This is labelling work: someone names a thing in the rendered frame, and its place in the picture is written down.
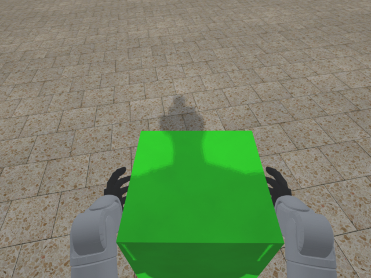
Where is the right robot forearm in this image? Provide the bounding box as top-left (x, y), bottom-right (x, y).
top-left (274, 195), bottom-right (337, 278)

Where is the robot right hand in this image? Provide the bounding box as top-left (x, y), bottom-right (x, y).
top-left (265, 167), bottom-right (292, 207)

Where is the left robot forearm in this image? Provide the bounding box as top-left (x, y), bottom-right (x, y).
top-left (70, 195), bottom-right (123, 278)

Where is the robot left hand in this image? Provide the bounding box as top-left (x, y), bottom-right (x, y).
top-left (104, 167), bottom-right (131, 211)

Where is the carton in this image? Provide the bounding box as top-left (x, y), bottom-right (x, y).
top-left (116, 131), bottom-right (284, 278)

